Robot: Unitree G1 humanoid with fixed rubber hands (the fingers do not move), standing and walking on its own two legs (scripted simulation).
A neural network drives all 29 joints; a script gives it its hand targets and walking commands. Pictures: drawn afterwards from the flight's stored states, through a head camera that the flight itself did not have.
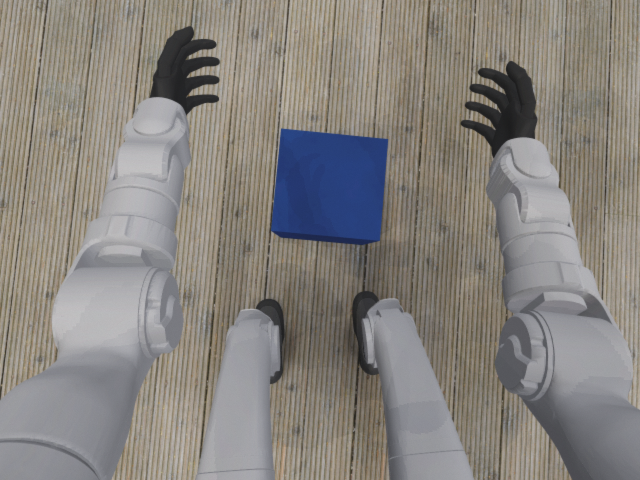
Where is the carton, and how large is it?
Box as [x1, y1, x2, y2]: [271, 128, 387, 244]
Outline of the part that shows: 281,128 271,230 281,237 356,244 364,244 379,240 387,139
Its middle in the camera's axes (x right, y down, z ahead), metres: +0.01 -0.09 +0.86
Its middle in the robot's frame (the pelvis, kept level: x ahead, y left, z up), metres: +0.47 -0.04 -0.51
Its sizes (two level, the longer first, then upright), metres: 0.210 0.200 0.250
